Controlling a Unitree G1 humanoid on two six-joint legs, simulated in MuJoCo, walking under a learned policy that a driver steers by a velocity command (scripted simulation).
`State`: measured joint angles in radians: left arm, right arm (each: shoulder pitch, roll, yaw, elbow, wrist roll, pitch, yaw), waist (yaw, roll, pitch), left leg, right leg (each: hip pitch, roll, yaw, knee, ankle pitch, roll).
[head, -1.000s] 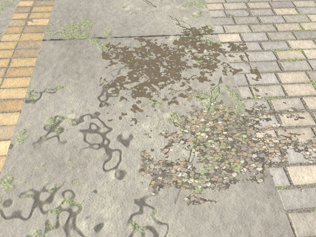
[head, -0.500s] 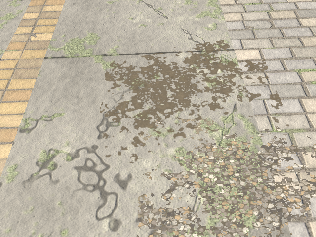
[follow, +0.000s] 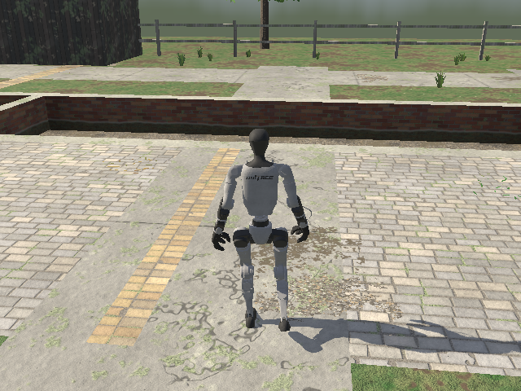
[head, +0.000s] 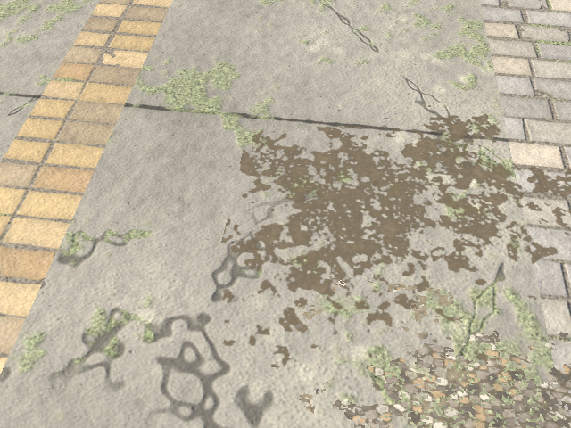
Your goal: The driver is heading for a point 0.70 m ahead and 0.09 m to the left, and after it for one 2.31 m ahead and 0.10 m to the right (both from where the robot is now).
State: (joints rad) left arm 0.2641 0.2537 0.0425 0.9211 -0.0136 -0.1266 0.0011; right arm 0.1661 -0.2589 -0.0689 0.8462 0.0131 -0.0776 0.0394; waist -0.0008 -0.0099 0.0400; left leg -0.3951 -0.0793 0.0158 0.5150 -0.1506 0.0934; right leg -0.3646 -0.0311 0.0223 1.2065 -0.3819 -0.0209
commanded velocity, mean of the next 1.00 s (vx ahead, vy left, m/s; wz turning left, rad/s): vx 0.49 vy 0.00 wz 0.40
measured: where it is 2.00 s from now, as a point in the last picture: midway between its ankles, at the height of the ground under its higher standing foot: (225, 357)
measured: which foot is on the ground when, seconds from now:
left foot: down 0.00-0.40, up 0.42-0.88, down 0.90-1.00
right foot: up 0.00-0.38, down 0.40-0.92, up 0.94-1.00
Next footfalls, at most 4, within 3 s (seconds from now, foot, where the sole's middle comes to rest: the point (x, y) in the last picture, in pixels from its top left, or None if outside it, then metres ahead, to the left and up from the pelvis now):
0.40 right None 0.41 -0.10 -0.77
0.90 left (187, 384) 0.55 0.25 -0.77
1.40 right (271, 321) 0.72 0.05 -0.77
1.84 left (179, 332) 0.69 0.28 -0.77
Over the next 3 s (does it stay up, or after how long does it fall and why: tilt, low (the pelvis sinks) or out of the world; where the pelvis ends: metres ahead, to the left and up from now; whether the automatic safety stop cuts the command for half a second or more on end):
stays up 0.68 0.07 0.01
